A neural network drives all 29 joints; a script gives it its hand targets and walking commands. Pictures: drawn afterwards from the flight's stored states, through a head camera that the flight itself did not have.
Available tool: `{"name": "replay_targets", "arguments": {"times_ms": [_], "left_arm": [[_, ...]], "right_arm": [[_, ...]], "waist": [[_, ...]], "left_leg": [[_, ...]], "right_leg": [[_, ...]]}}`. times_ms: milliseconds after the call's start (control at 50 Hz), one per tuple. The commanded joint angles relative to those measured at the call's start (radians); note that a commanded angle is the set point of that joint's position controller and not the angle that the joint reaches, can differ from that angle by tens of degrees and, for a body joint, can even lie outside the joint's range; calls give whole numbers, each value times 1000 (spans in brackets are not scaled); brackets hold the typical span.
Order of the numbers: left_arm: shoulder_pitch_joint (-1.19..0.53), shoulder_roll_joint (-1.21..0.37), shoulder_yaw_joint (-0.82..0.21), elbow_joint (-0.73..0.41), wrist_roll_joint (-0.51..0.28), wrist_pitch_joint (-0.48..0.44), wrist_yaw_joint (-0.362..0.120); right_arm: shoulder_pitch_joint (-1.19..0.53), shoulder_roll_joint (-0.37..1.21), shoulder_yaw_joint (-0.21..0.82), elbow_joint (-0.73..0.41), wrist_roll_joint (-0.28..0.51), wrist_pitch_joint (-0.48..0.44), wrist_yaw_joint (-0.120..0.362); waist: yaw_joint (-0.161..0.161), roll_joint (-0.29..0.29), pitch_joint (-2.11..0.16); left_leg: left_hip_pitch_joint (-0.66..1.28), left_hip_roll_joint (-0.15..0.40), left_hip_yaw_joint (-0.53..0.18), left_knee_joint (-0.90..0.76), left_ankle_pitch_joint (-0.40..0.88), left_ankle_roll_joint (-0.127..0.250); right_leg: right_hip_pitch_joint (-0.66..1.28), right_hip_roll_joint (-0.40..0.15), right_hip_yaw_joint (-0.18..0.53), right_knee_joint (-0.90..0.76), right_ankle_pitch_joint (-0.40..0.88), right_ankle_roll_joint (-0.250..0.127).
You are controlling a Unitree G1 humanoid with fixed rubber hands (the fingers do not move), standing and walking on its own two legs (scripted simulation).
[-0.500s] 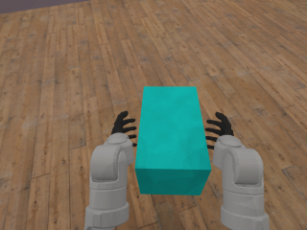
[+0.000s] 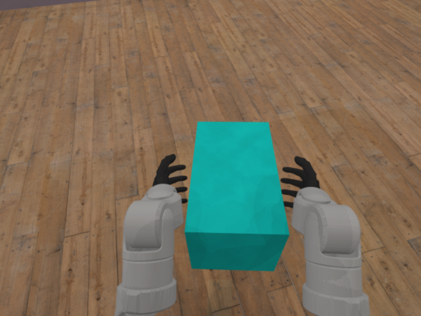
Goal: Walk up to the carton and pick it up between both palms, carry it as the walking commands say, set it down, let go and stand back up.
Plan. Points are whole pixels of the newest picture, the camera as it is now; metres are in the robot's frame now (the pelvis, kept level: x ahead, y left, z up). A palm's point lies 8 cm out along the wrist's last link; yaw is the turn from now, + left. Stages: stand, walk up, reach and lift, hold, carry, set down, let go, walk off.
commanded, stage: carry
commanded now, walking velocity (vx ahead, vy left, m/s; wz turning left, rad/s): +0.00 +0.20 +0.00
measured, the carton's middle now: (232, 190) +0.38 +0.00 -0.01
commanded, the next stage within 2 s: none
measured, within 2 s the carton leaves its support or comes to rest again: neither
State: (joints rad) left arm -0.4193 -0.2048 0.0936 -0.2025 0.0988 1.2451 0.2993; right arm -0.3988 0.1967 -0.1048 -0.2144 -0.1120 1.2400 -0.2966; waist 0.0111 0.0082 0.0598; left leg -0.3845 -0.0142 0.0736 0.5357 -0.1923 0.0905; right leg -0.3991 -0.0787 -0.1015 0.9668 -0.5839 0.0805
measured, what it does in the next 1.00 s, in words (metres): steps to the left: right foot, then left foot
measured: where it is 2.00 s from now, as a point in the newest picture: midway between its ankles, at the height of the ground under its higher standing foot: outside the picture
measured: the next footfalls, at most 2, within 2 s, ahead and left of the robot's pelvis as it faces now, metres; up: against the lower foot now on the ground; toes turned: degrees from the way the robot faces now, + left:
right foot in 0.28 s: -0.02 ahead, -0.10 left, +0.00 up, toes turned -9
left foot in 0.52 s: +0.07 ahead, +0.19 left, +0.00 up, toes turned -14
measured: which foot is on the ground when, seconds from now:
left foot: down 0.00-0.28, up 0.30-0.50, down 0.52-1.00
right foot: up 0.00-0.26, down 0.28-0.54, up 0.56-0.92, down 0.94-1.00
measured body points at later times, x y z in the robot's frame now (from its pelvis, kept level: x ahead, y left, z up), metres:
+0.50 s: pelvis -0.02 +0.08 +0.00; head +0.02 +0.07 +0.45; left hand +0.31 +0.19 +0.09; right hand +0.30 -0.06 +0.08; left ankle +0.03 +0.18 -0.72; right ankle -0.06 -0.09 -0.73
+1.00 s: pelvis -0.05 +0.13 +0.00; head -0.01 +0.12 +0.45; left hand +0.28 +0.23 +0.08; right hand +0.26 -0.01 +0.08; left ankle +0.04 +0.19 -0.73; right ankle -0.07 +0.01 -0.73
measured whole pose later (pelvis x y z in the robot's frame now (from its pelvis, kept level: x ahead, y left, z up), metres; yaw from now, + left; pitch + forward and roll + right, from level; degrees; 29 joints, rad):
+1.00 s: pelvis -0.05 +0.13 +0.00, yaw -3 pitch +2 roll -1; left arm -0.42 -0.21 0.09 -0.17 0.10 1.24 0.31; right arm -0.40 0.20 -0.10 -0.22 -0.11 1.25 -0.31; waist 0.01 0.02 0.05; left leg -0.37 -0.02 0.14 0.44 -0.11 0.05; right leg -0.24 -0.03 -0.11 0.48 -0.26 0.01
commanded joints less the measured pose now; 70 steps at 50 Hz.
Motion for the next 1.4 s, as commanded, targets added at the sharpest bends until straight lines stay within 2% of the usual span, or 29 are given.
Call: {"name": "replay_targets", "arguments": {"times_ms": [0,80,120,200,220,260,280,300,320,360,440,480,500,520,540,560,600,780,880,920,940,980,1060,1100,1220,1320,1340,1360,1380], "left_arm": [[-460,-1086,-520,-160,-377,-48,-227],[-381,-1084,-508,-87,-346,-31,-222],[-397,-1059,-495,-99,-348,-31,-215],[-343,-1075,-472,-93,-341,-43,-216],[-304,-1080,-463,-76,-331,-41,-223],[-358,-1080,-477,-120,-343,-55,-230],[-411,-1056,-482,-158,-353,-50,-230],[-407,-1068,-494,-154,-351,-43,-233],[-416,-1061,-478,-149,-348,-47,-235],[-408,-1055,-460,-135,-351,-44,-231],[-380,-1050,-448,-118,-342,-40,-228],[-383,-1073,-466,-106,-345,-39,-232],[-365,-1055,-460,-102,-336,-36,-229],[-383,-1060,-489,-103,-343,-26,-230],[-411,-1066,-496,-109,-355,-27,-232],[-401,-1091,-500,-101,-353,-33,-233],[-441,-1107,-505,-113,-371,-40,-235],[-396,-1071,-488,-85,-353,-34,-228],[-343,-1085,-465,-61,-335,-44,-223],[-360,-1097,-472,-68,-344,-52,-232],[-372,-1087,-467,-87,-342,-61,-235],[-404,-1081,-456,-99,-346,-59,-234],[-416,-1071,-458,-95,-354,-45,-233],[-387,-1075,-444,-49,-341,-30,-230],[-416,-1072,-437,-9,-334,-39,-238],[-449,-1047,-403,17,-322,-69,-240],[-431,-1012,-347,142,-274,-80,-243],[-450,-1065,-420,3,-325,-82,-240],[-442,-1052,-396,33,-307,-100,-241]], "right_arm": [[-420,1029,420,-166,356,-59,228],[-436,996,429,-194,347,-54,222],[-439,1003,434,-174,359,-46,220],[-449,1001,461,-213,364,-56,212],[-418,1016,476,-192,359,-51,214],[-429,1010,475,-198,365,-52,216],[-454,1005,476,-189,374,-42,214],[-451,1022,475,-181,371,-40,215],[-481,1029,481,-186,386,-43,217],[-469,1035,477,-174,390,-37,216],[-446,1032,473,-141,382,-29,214],[-473,1029,465,-161,376,-36,220],[-450,1019,461,-148,374,-29,224],[-435,994,442,-153,357,-30,223],[-474,1004,426,-167,367,-41,224],[-444,1028,430,-150,361,-41,229],[-437,1045,431,-141,358,-43,237],[-424,1017,436,-151,362,-48,229],[-431,1011,449,-176,368,-53,223],[-429,1026,467,-165,359,-57,222],[-444,1030,482,-175,364,-57,224],[-454,1046,498,-156,379,-44,226],[-423,1031,468,-114,369,-28,228],[-415,1017,449,-94,364,-16,226],[-422,1022,430,-38,351,-21,237],[-466,1015,422,0,357,-45,244],[-464,968,361,111,310,-60,245],[-467,1027,432,-19,361,-62,247],[-486,1010,419,-2,354,-77,249]], "waist": [[-37,130,-606],[-31,139,-568],[-27,147,-578],[12,101,-640],[24,54,-619],[28,-230,-584],[25,-256,-513],[17,-137,-459],[13,-121,-447],[-2,-156,-463],[-1,-266,-503],[-22,-130,-577],[-30,16,-612],[-36,258,-595],[-33,326,-607],[-31,210,-612],[-29,105,-610],[-29,93,-586],[-4,139,-645],[4,57,-626],[-2,-58,-592],[-9,-116,-569],[-15,-11,-602],[-13,39,-608],[-15,9,-581],[-14,-7,-604],[-16,3,-599],[-14,-4,-605],[-14,0,-614]], "left_leg": [[491,240,-249,-146,427,69],[423,234,-251,-206,308,89],[409,237,-253,-233,343,55],[235,138,-67,-176,393,-110],[92,105,-26,-152,331,-160],[-152,51,-37,311,-197,-188],[-225,62,-138,498,-290,-178],[-251,97,-179,566,-231,-161],[-264,87,-144,523,-183,-154],[-226,69,-49,381,-139,-142],[-14,62,-2,28,-71,-118],[247,72,30,-190,200,-92],[439,180,-85,-134,459,-62],[546,362,-310,-97,831,9],[512,391,-368,-104,828,80],[515,336,-309,-100,693,81],[494,256,-203,-92,471,70],[395,286,-280,-219,283,47],[346,203,-119,-228,330,-107],[192,160,-94,-193,250,-174],[129,149,-90,-123,180,-167],[191,105,-41,-70,68,-126],[318,188,-121,-113,332,-77],[312,224,-158,-150,299,-60],[266,186,-128,-194,98,-91],[274,184,-127,-136,245,-77],[277,181,-117,-127,273,-71],[279,187,-128,-124,301,-72],[283,187,-121,-126,294,-74]], "right_leg": [[-93,44,19,14,17,-33],[-39,54,4,-96,20,-47],[24,78,-23,-167,31,-57],[443,44,-60,-604,272,-105],[585,-37,8,-654,339,-123],[603,-410,413,-594,658,-265],[501,-470,423,-604,649,-315],[435,-433,313,-584,659,-281],[454,-373,228,-553,759,-243],[478,-279,118,-475,1051,-192],[460,-233,47,-403,1028,-125],[342,-164,-50,-249,762,-52],[117,-113,-49,-181,405,-25],[-111,-16,-74,-11,-89,3],[-122,22,11,105,-194,-17],[-114,7,38,135,-128,-27],[-130,-7,39,137,-4,-36],[23,39,21,-172,53,-33],[355,55,-79,-594,253,-58],[522,-72,41,-644,293,-102],[505,-139,120,-592,406,-120],[337,-178,129,-576,349,-142],[256,-80,38,-464,391,-104],[250,-40,24,-450,292,-97],[258,-36,29,-501,271,-118],[274,-48,45,-495,352,-120],[268,-47,40,-488,373,-116],[273,-49,41,-487,377,-118],[276,-47,41,-480,382,-114]]}}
